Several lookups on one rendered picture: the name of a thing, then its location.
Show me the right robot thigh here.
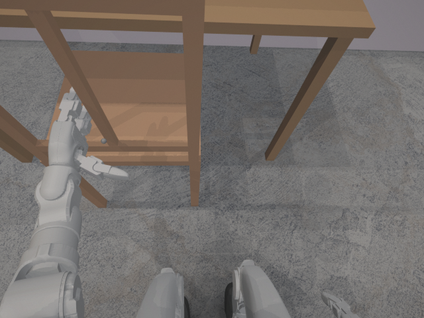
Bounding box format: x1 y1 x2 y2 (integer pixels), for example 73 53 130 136
233 265 291 318

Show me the right robot hand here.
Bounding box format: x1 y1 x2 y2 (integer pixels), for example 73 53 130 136
321 292 360 318

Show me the robot thigh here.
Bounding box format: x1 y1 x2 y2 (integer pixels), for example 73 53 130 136
135 272 184 318
233 265 291 318

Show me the left robot hand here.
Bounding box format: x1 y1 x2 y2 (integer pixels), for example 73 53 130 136
48 87 130 181

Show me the table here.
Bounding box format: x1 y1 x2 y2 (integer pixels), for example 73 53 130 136
0 0 376 163

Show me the chair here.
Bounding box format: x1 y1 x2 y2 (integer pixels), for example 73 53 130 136
0 0 205 208

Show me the left robot upper arm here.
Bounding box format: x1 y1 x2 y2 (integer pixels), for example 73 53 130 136
1 271 85 318

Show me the left robot thigh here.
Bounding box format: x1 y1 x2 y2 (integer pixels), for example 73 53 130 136
135 272 184 318

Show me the robot left forearm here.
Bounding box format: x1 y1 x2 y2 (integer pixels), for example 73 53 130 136
0 164 82 318

